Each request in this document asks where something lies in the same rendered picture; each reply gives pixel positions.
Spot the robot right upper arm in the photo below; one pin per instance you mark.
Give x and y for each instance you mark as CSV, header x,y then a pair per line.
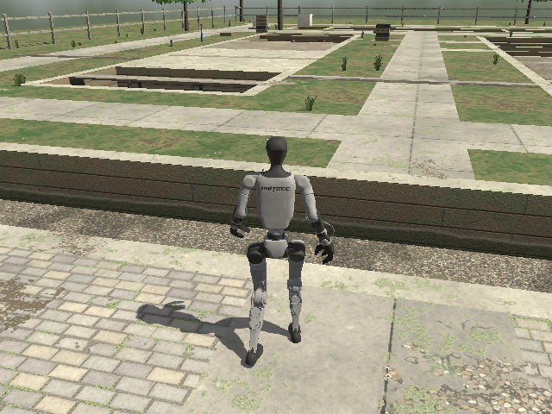
x,y
303,183

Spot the robot left forearm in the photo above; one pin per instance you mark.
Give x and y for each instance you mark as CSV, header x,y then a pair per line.
x,y
235,222

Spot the right robot hand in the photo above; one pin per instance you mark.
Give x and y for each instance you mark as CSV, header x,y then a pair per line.
x,y
329,250

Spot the robot left foot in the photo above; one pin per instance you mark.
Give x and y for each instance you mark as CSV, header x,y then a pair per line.
x,y
251,358

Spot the robot right forearm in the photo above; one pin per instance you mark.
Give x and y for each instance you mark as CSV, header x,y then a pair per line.
x,y
321,231

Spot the robot left upper arm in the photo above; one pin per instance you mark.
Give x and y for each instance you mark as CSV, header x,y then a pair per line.
x,y
249,181

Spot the robot left thigh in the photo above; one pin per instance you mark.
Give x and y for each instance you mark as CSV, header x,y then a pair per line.
x,y
258,269

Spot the left robot hand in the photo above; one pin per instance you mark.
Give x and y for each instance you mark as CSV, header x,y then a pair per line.
x,y
235,233

